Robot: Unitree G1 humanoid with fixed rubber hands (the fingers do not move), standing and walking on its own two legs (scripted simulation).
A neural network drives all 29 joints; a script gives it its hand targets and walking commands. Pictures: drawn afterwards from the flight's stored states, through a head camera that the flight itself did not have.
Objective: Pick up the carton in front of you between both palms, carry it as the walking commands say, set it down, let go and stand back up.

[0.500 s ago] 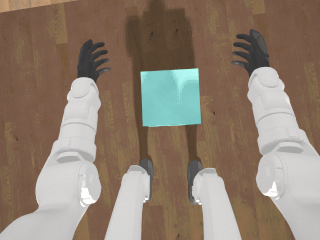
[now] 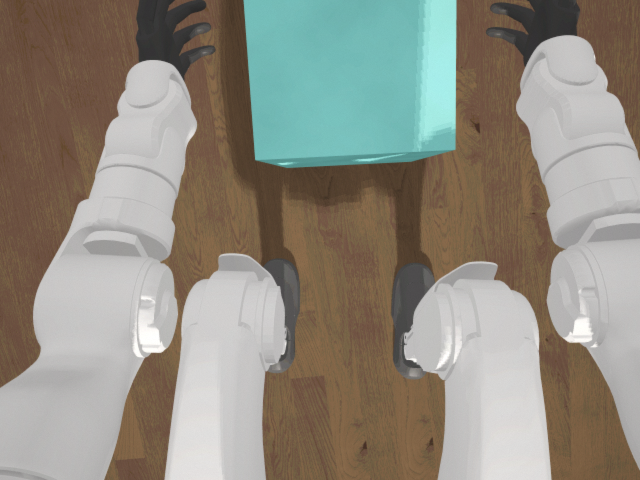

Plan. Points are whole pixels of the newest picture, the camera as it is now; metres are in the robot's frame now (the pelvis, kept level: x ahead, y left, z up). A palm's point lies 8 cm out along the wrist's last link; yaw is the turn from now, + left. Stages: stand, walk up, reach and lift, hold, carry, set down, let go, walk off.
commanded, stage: reach and lift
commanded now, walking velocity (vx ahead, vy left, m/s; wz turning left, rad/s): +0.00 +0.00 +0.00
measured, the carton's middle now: (347, 84) +0.53 +0.01 -0.29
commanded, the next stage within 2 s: none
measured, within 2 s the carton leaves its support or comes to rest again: leaves its support in 1.06 s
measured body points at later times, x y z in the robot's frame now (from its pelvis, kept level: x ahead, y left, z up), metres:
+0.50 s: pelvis +0.01 +0.00 -0.05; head +0.37 +0.00 +0.21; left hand +0.54 +0.19 -0.23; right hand +0.56 -0.17 -0.23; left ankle +0.12 +0.12 -0.38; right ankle +0.12 -0.12 -0.38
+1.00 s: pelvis +0.00 +0.00 -0.05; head +0.36 +0.00 +0.21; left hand +0.55 +0.16 -0.22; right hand +0.56 -0.14 -0.22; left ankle +0.12 +0.12 -0.38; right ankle +0.12 -0.12 -0.38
